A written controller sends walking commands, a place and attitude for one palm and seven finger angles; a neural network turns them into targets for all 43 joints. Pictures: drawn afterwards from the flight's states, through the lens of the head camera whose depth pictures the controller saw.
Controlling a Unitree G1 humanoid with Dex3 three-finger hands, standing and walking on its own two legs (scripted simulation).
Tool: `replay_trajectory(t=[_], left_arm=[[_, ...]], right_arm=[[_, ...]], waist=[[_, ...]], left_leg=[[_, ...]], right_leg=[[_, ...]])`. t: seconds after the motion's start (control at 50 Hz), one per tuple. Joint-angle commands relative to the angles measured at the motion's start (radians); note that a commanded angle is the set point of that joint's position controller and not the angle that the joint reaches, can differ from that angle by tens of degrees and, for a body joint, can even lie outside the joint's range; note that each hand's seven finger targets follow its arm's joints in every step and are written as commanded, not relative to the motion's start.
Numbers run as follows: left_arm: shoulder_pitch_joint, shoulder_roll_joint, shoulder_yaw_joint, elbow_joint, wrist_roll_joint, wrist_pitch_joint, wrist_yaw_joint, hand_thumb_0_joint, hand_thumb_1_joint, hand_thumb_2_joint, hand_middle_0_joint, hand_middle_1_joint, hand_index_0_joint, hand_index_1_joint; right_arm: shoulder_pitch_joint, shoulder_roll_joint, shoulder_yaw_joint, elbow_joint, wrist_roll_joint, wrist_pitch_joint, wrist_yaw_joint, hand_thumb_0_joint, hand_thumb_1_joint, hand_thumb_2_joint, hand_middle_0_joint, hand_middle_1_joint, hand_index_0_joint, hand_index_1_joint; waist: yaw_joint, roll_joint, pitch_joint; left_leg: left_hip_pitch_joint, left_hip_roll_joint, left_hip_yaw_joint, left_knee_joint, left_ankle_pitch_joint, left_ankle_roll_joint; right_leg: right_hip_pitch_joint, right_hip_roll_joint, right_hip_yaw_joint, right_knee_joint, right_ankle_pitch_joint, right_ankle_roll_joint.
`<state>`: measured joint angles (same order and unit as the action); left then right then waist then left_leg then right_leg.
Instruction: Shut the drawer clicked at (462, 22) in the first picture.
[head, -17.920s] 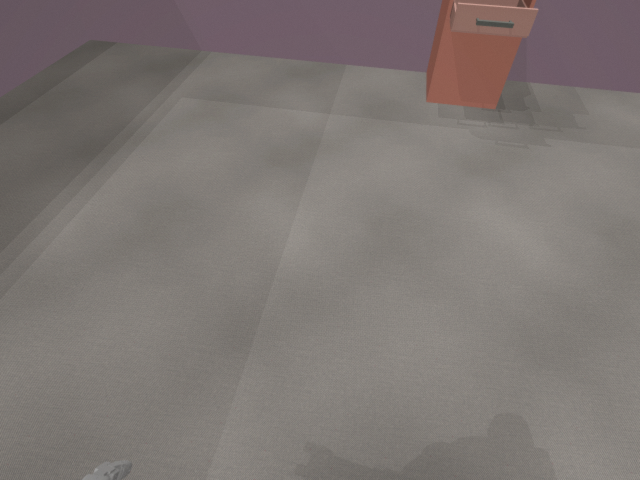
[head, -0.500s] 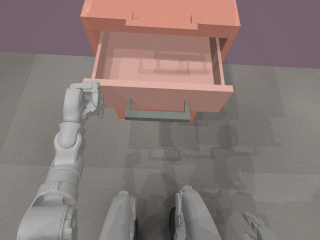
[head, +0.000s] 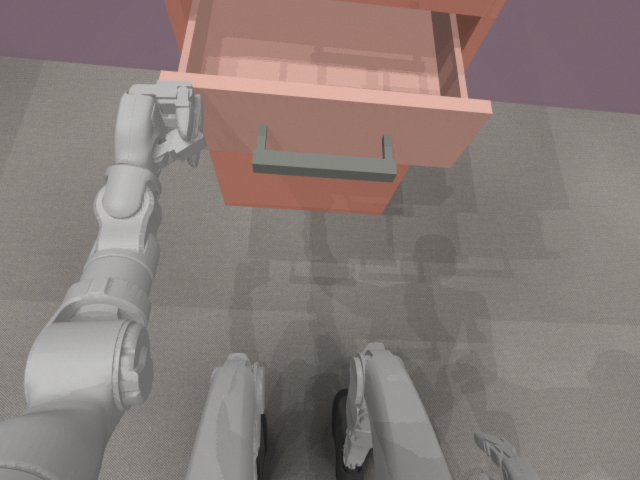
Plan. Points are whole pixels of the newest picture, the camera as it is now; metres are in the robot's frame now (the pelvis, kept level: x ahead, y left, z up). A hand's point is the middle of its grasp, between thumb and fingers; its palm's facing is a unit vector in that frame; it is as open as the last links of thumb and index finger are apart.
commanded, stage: bring the fist close to the handle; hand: left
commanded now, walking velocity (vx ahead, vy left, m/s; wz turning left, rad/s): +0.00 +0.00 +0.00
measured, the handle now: (325, 152) +0.51 -0.02 +0.00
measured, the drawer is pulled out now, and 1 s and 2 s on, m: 0.16 0.10 0.00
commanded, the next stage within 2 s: push the drawer shut in 0.92 s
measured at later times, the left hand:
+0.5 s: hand (211, 123) +0.56 +0.13 -0.01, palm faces -0.08 -1.00 -0.05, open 2.5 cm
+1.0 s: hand (208, 127) +0.56 +0.13 -0.03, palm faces -0.07 -1.00 -0.05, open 3.2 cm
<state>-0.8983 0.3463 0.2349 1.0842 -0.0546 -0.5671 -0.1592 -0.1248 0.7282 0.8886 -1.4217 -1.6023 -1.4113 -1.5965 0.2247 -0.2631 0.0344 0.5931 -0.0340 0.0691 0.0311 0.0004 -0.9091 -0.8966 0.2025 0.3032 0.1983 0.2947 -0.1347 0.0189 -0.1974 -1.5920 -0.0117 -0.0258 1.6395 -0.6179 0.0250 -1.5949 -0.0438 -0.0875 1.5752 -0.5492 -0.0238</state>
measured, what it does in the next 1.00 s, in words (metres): stands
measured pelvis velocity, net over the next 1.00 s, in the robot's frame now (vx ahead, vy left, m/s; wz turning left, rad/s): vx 0.01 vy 0.01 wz -0.06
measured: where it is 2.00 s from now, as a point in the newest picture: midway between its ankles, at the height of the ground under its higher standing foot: (299, 465)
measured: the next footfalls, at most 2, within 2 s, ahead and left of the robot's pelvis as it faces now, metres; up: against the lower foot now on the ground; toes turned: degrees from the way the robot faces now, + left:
none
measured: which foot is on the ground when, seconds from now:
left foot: down 0.00-1.00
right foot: down 0.00-1.00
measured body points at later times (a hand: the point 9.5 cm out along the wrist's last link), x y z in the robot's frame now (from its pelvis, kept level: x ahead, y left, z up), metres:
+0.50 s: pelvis -0.01 +0.01 -0.04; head +0.20 +0.05 +0.35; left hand +0.56 +0.18 -0.01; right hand +0.01 -0.26 -0.15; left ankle +0.06 +0.10 -0.53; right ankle +0.08 -0.12 -0.53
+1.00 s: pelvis +0.01 +0.01 -0.04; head +0.23 +0.04 +0.35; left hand +0.56 +0.19 -0.02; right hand +0.05 -0.25 -0.16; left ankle +0.06 +0.10 -0.53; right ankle +0.08 -0.12 -0.53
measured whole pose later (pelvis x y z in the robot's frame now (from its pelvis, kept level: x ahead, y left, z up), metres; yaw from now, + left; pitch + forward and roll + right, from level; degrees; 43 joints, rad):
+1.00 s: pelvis +0.01 +0.01 -0.04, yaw -3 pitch +38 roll -6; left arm -0.98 0.45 0.34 1.03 -0.01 -0.47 -0.14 0.01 0.88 0.91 -1.40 -1.60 -1.40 -1.60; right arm 0.23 -0.25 0.07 0.56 -0.06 0.17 0.06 0.00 -0.91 -0.90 0.20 0.30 0.20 0.29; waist -0.21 0.04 -0.18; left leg -1.77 0.01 -0.03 1.80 -0.69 0.04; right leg -1.77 -0.02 -0.09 1.70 -0.59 -0.01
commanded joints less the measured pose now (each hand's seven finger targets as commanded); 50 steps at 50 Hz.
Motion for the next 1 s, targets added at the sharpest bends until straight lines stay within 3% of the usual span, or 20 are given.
replay_trajectory(t=[0.0,0.08,0.1,0.18,0.2,0.22,0.26,0.36,0.38,0.5,0.56,0.6,0.66,0.72,0.78,0.84,0.88,0.92,0.96,0.98], left_arm=[[-0.377,0.101,0.009,-0.089,0.022,0.026,0.027,0.0,0.9,0.9,-1.4,-1.6,-1.4,-1.6],[-0.45,0.126,0.024,-0.14,0.035,-0.002,0.05,0.0,0.9,0.9,-1.4,-1.6,-1.4,-1.6],[-0.436,0.156,0.045,-0.123,0.044,-0.007,0.056,0.0,0.9,0.9,-1.4,-1.6,-1.4,-1.6],[-0.495,0.148,0.022,-0.076,0.07,0.0,0.079,0.0,0.9,0.9,-1.4,-1.6,-1.4,-1.6],[-0.477,0.179,0.043,-0.052,0.08,0.006,0.082,0.0,0.9,0.9,-1.4,-1.6,-1.4,-1.6],[-0.492,0.162,0.025,-0.041,0.084,0.015,0.082,0.0,0.9,0.9,-1.4,-1.6,-1.4,-1.6],[-0.483,0.18,0.038,-0.007,0.097,0.028,0.083,0.0,0.9,0.9,-1.4,-1.6,-1.4,-1.6],[-0.514,0.162,0.024,0.063,0.098,0.068,0.075,0.0,0.9,0.9,-1.4,-1.6,-1.4,-1.6],[-0.51,0.191,0.043,0.063,0.095,0.071,0.073,0.0,0.9,0.9,-1.4,-1.6,-1.4,-1.6],[-0.578,0.27,0.094,-0.004,0.093,0.047,0.06,0.0,0.9,0.9,-1.4,-1.6,-1.4,-1.6],[-0.569,0.326,0.138,-0.114,0.089,0.025,0.049,0.0,0.9,0.9,-1.4,-1.6,-1.4,-1.6],[-0.525,0.323,0.138,-0.159,0.088,0.024,0.037,0.0,0.9,0.9,-1.4,-1.6,-1.4,-1.6],[-0.499,0.282,0.118,-0.211,0.071,0.049,0.028,0.0,0.9,0.9,-1.4,-1.6,-1.4,-1.6],[-0.551,0.323,0.148,-0.328,0.04,0.052,0.033,0.0,0.9,0.9,-1.4,-1.6,-1.4,-1.6],[-0.568,0.315,0.145,-0.419,0.016,0.029,0.037,0.0,0.9,0.9,-1.4,-1.6,-1.4,-1.6],[-0.516,0.274,0.116,-0.378,0.023,0.021,0.04,0.0,0.9,0.9,-1.4,-1.6,-1.4,-1.6],[-0.481,0.276,0.125,-0.279,0.031,0.032,0.038,0.0,0.9,0.9,-1.4,-1.6,-1.4,-1.6],[-0.444,0.258,0.116,-0.209,0.041,0.048,0.034,0.0,0.9,0.9,-1.4,-1.6,-1.4,-1.6],[-0.413,0.234,0.106,-0.183,0.041,0.058,0.025,0.0,0.9,0.9,-1.4,-1.6,-1.4,-1.6],[-0.391,0.253,0.124,-0.168,0.043,0.06,0.022,0.0,0.9,0.9,-1.4,-1.6,-1.4,-1.6]], right_arm=[[0.173,-0.191,-0.067,-0.067,-0.008,-0.003,-0.009,0.0,-0.9,-0.9,0.2,0.3,0.2,0.3],[0.187,-0.195,-0.064,-0.063,-0.019,0.011,-0.002,0.0,-0.9,-0.9,0.2,0.3,0.2,0.3],[0.188,-0.197,-0.063,-0.063,-0.019,0.017,-0.001,0.0,-0.9,-0.9,0.2,0.3,0.2,0.3],[0.201,-0.198,-0.056,-0.052,-0.022,0.03,0.002,0.0,-0.9,-0.9,0.2,0.3,0.2,0.3],[0.205,-0.203,-0.055,-0.052,-0.022,0.035,0.002,0.0,-0.9,-0.9,0.2,0.3,0.2,0.3],[0.206,-0.201,-0.052,-0.051,-0.022,0.039,0.003,0.0,-0.9,-0.9,0.2,0.3,0.2,0.3],[0.217,-0.205,-0.049,-0.052,-0.024,0.047,0.003,0.0,-0.9,-0.9,0.2,0.3,0.2,0.3],[0.238,-0.212,-0.041,-0.052,-0.027,0.063,0.005,0.0,-0.9,-0.9,0.2,0.3,0.2,0.3],[0.242,-0.216,-0.037,-0.056,-0.029,0.065,0.004,0.0,-0.9,-0.9,0.2,0.3,0.2,0.3],[0.254,-0.214,-0.031,-0.069,-0.04,0.076,0.006,0.0,-0.9,-0.9,0.2,0.3,0.2,0.3],[0.253,-0.209,-0.033,-0.087,-0.04,0.086,0.012,0.0,-0.9,-0.9,0.2,0.3,0.2,0.3],[0.25,-0.209,-0.036,-0.09,-0.039,0.101,0.018,0.0,-0.9,-0.9,0.2,0.3,0.2,0.3],[0.242,-0.206,-0.041,-0.098,-0.03,0.119,0.022,0.0,-0.9,-0.9,0.2,0.3,0.2,0.3],[0.228,-0.207,-0.045,-0.099,-0.026,0.117,0.02,0.0,-0.9,-0.9,0.2,0.3,0.2,0.3],[0.221,-0.2,-0.05,-0.086,-0.024,0.097,0.018,0.0,-0.9,-0.9,0.2,0.3,0.2,0.3],[0.215,-0.192,-0.052,-0.062,-0.026,0.085,0.021,0.0,-0.9,-0.9,0.2,0.3,0.2,0.3],[0.219,-0.194,-0.047,-0.046,-0.029,0.086,0.02,0.0,-0.9,-0.9,0.2,0.3,0.2,0.3],[0.221,-0.194,-0.047,-0.051,-0.031,0.093,0.02,0.0,-0.9,-0.9,0.2,0.3,0.2,0.3],[0.22,-0.192,-0.046,-0.063,-0.031,0.099,0.023,0.0,-0.9,-0.9,0.2,0.3,0.2,0.3],[0.219,-0.198,-0.046,-0.066,-0.031,0.104,0.023,0.0,-0.9,-0.9,0.2,0.3,0.2,0.3]], waist=[[-0.086,0.108,-0.493],[-0.098,0.131,-0.546],[-0.09,0.132,-0.538],[-0.128,0.106,-0.469],[-0.116,0.11,-0.458],[-0.129,0.115,-0.451],[-0.127,0.107,-0.447],[-0.157,0.127,-0.417],[-0.148,0.13,-0.423],[-0.161,0.157,-0.511],[-0.124,0.226,-0.621],[-0.105,0.258,-0.672],[-0.111,0.243,-0.67],[-0.108,0.233,-0.714],[-0.116,0.229,-0.77],[-0.119,0.227,-0.708],[-0.126,0.188,-0.62],[-0.126,0.157,-0.579],[-0.112,0.181,-0.58],[-0.1,0.176,-0.577]], left_leg=[[0.324,-0.002,-0.064,-0.209,0.089,0.008],[0.354,0.007,-0.092,-0.193,0.103,0.003],[0.343,0.008,-0.095,-0.192,0.092,0.001],[0.268,0.01,-0.102,-0.179,0.014,0.01],[0.252,0.009,-0.106,-0.179,0.001,0.008],[0.238,0.009,-0.099,-0.173,-0.009,0.01],[0.224,0.01,-0.106,-0.166,-0.01,0.011],[0.196,0.012,-0.113,-0.141,-0.015,0.012],[0.181,0.009,-0.104,-0.132,-0.003,0.012],[0.145,0.008,-0.079,-0.049,0.101,0.017],[0.214,0.011,-0.072,-0.04,0.192,0.011],[0.278,0.016,-0.084,-0.046,0.248,0.002],[0.32,0.024,-0.097,-0.055,0.279,0.002],[0.317,0.021,-0.094,-0.053,0.271,0.006],[0.346,0.019,-0.091,-0.045,0.316,0.007],[0.346,0.02,-0.092,-0.045,0.337,0.002],[0.299,0.023,-0.089,-0.041,0.314,0.006],[0.252,0.02,-0.081,-0.038,0.297,0.011],[0.262,0.018,-0.076,-0.041,0.313,0.01],[0.263,0.02,-0.078,-0.045,0.31,0.005]], right_leg=[[0.215,0.037,0.046,-0.18,0.03,-0.008],[0.17,0.038,0.039,-0.142,0.039,-0.006],[0.167,0.039,0.04,-0.138,0.031,-0.007],[0.126,0.04,0.037,-0.131,-0.011,-0.002],[0.121,0.04,0.036,-0.123,-0.018,-0.005],[0.112,0.04,0.036,-0.123,-0.022,-0.005],[0.099,0.041,0.034,-0.11,-0.022,-0.008],[0.037,0.04,0.023,-0.084,-0.013,-0.009],[0.048,0.042,0.022,-0.079,-0.008,-0.01],[0.062,0.05,0.034,-0.039,0.047,-0.009],[0.111,0.051,0.041,-0.025,0.096,-0.012],[0.119,0.052,0.036,-0.016,0.123,-0.014],[0.114,0.053,0.031,-0.018,0.145,-0.01],[0.169,0.057,0.04,-0.034,0.153,-0.003],[0.212,0.063,0.047,-0.046,0.194,0.002],[0.19,0.06,0.037,-0.047,0.2,0.0],[0.165,0.061,0.031,-0.047,0.18,-0.001],[0.165,0.06,0.031,-0.047,0.173,-0.002],[0.157,0.059,0.031,-0.043,0.182,-0.008],[0.149,0.06,0.027,-0.04,0.175,-0.009]])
